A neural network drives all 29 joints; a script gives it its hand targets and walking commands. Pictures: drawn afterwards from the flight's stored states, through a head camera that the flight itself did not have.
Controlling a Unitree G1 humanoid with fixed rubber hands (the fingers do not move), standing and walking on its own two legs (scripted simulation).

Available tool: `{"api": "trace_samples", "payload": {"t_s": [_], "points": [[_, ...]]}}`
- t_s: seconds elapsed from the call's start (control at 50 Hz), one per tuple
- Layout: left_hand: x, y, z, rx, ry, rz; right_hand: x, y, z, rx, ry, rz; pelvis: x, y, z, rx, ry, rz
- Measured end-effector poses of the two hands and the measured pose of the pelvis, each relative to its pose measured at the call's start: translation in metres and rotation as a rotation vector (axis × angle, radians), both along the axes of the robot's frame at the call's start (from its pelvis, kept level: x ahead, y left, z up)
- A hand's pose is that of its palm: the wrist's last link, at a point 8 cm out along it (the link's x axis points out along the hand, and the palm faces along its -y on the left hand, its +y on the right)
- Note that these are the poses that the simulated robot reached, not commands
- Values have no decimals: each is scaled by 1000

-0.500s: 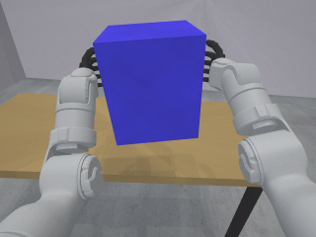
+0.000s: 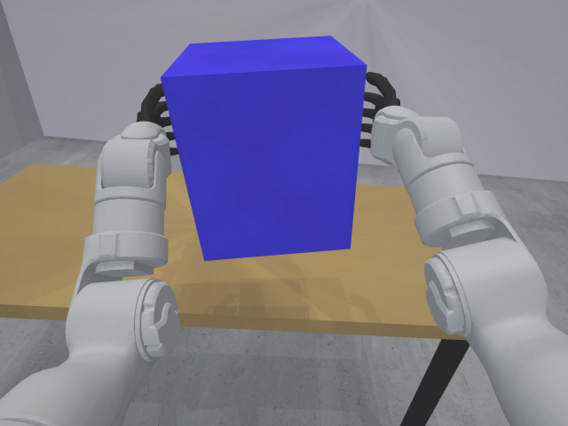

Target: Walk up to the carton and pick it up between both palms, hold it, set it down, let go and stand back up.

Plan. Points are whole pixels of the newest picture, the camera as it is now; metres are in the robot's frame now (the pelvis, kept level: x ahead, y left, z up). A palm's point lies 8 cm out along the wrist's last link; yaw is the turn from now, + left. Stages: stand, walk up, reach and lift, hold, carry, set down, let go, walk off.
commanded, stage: hold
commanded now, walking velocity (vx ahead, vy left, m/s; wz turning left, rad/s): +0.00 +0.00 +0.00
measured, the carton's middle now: (269, 145) +0.41 +0.01 +0.28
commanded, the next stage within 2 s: set down in 1.72 s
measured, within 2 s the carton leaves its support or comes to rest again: neither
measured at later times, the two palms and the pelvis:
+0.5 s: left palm (157, 139) +0.37 +0.16 +0.30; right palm (388, 131) +0.36 -0.14 +0.33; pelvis +0.00 +0.00 +0.00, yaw +0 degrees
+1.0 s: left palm (152, 137) +0.37 +0.16 +0.31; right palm (385, 127) +0.35 -0.14 +0.34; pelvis +0.00 +0.00 +0.00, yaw +0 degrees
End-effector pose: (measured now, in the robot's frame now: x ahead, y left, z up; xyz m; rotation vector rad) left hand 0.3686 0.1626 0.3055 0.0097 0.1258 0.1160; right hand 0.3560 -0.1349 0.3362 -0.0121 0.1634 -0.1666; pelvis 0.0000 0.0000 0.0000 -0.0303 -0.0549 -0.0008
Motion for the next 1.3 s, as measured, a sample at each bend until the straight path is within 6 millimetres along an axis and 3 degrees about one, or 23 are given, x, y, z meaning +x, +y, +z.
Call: {"api": "trace_samples", "payload": {"t_s": [0.54,1.08,1.3], "points": [[0,-8,-1,12,24,3,1,-9,-9,35,22,-1,2,4,0,2,-9,-8],[-2,-2,1,19,7,0,-2,-2,-2,8,8,-1,-2,2,0,-2,-3,-1],[8,-6,-3,20,26,-14,5,-6,-8,34,22,-19,-3,8,0,-1,23,-10]]}}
